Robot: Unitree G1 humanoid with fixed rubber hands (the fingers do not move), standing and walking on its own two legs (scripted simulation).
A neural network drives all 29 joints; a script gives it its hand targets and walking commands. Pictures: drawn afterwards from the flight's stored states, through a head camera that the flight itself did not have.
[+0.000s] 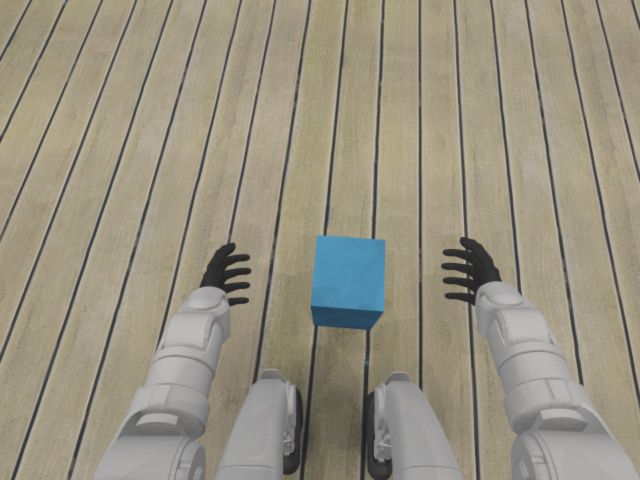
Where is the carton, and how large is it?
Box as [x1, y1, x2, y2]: [311, 235, 384, 329]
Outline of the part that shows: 317,235 311,296 311,311 314,325 370,329 383,311 384,240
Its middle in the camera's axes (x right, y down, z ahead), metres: +0.07 +0.12 +1.00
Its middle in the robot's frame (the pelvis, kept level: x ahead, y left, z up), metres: +0.48 -0.04 -0.55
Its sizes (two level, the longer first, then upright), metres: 0.169 0.161 0.264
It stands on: the floor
